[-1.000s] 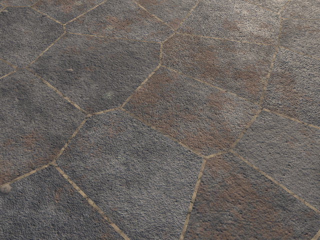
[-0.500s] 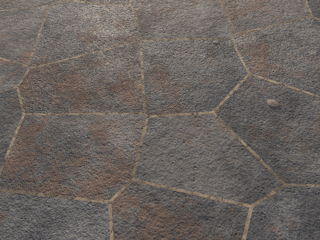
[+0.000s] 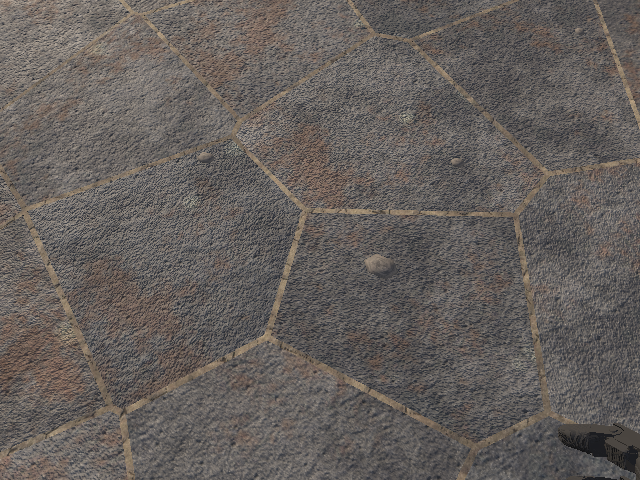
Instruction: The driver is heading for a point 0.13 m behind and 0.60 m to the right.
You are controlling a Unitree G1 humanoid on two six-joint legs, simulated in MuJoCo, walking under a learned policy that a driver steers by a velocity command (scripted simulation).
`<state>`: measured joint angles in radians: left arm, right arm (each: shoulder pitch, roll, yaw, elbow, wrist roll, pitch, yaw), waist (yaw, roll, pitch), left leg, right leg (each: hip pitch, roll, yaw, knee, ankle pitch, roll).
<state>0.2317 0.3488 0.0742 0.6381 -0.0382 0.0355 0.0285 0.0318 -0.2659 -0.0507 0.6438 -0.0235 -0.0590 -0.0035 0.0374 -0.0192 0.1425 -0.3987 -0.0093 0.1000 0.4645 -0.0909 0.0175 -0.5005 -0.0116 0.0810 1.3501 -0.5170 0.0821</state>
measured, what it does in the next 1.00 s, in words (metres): walks ahead, turning right: right foot, then left foot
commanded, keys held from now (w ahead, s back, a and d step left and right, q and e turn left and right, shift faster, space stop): e+shift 0.24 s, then w+e+shift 0.76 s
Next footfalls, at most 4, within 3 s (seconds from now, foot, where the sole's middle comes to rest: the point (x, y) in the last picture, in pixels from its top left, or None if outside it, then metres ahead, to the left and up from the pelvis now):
0.28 right None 0.19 -0.13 -0.76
0.70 left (357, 420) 0.48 0.00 -0.76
1.16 right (584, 383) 0.57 -0.46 -0.76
1.58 left None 0.87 -0.83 -0.76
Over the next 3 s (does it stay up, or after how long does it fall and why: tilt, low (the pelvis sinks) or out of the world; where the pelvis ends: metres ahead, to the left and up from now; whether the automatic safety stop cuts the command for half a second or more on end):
stays up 0.74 -1.12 0.01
